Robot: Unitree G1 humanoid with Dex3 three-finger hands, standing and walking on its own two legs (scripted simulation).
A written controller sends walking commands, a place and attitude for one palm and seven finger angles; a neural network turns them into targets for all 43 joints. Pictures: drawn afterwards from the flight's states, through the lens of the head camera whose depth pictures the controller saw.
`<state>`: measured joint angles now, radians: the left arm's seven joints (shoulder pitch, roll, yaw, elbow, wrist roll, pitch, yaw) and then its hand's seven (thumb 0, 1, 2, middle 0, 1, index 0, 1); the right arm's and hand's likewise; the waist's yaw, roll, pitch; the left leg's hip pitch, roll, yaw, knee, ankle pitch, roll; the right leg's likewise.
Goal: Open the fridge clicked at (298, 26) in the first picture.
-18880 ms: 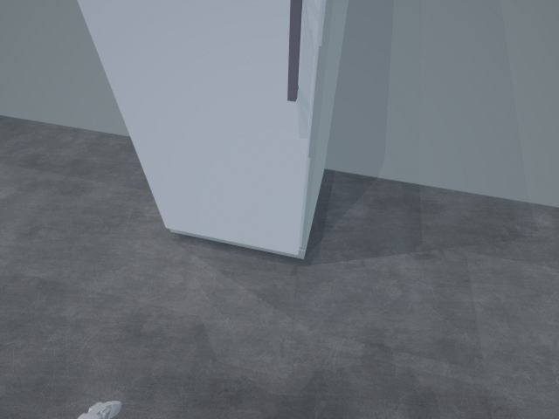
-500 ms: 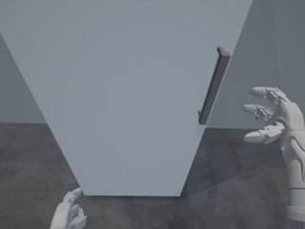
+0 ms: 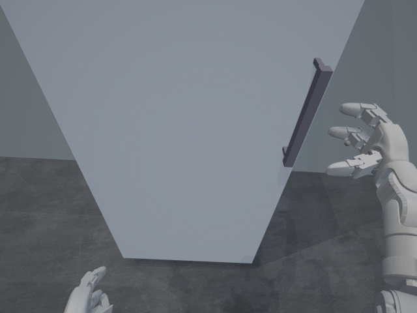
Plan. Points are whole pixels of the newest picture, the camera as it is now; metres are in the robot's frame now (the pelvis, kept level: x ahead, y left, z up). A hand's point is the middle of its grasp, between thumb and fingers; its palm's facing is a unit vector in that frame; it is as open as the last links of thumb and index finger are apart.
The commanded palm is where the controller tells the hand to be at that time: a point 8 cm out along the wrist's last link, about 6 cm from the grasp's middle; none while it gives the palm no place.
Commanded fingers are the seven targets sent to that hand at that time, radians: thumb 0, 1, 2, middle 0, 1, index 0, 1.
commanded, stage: move the hooked fingers beside the handle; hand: right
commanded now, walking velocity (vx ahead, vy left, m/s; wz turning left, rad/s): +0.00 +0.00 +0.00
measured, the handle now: (301, 118) +0.47 -0.15 +0.16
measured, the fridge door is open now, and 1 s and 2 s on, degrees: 0 0 0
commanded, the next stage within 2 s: feel for the door with the fingertips in 0.92 s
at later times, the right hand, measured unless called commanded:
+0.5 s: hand (352, 143) +0.39 -0.22 +0.18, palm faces +0.03 +1.00 -0.01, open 14.0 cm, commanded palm +0.36 -0.27 +0.17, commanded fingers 0.00 0.50 -0.30 0.30 1.20 0.30 1.20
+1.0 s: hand (346, 139) +0.39 -0.21 +0.18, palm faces +0.01 +1.00 +0.01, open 14.0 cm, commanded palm +0.37 -0.27 +0.17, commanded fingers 0.00 0.50 -0.30 0.30 1.20 0.30 1.20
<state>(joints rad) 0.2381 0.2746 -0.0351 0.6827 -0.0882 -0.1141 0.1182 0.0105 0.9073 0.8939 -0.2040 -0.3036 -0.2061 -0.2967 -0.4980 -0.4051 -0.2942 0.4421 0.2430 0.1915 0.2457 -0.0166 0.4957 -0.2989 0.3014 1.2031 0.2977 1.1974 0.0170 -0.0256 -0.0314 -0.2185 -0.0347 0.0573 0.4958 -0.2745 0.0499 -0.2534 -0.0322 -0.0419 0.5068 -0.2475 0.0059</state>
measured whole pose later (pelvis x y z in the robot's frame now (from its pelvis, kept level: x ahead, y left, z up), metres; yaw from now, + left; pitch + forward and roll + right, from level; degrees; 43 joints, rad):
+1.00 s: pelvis +0.00 -0.02 +0.00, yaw +0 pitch +0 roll +0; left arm 0.26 0.25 -0.04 0.68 -0.08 -0.09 0.10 0.01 0.91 0.89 -0.21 -0.30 -0.21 -0.30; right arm -0.53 -0.37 -0.25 0.49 0.23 0.17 0.21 -0.02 0.50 -0.30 0.30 1.20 0.30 1.20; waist 0.02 -0.02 -0.05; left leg -0.20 -0.02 0.04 0.45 -0.25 0.03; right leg -0.24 -0.02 -0.05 0.48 -0.24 -0.02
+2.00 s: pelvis +0.01 -0.01 +0.00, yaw +0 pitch +1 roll +0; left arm 0.29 0.26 -0.02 0.71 -0.08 -0.08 0.09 0.01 0.91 0.89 -0.20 -0.30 -0.21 -0.30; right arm -0.62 -0.34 -0.24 0.59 0.19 0.13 0.14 -0.02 0.49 -0.30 0.30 1.20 0.31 1.21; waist 0.04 -0.02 -0.04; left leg -0.23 -0.03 0.05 0.47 -0.26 0.04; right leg -0.27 -0.03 -0.05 0.49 -0.25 0.00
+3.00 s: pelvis +0.01 -0.01 +0.00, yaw +0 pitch +0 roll +0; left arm 0.24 0.23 -0.04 0.70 -0.06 -0.06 0.08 0.01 0.91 0.89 -0.20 -0.30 -0.21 -0.30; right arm -0.62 -0.24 -0.17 0.54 0.18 0.19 0.06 -0.02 0.50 -0.30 0.30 1.20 0.32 1.21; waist 0.03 -0.03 -0.05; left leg -0.20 -0.03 0.04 0.45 -0.26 0.04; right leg -0.24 -0.02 -0.05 0.47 -0.24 -0.01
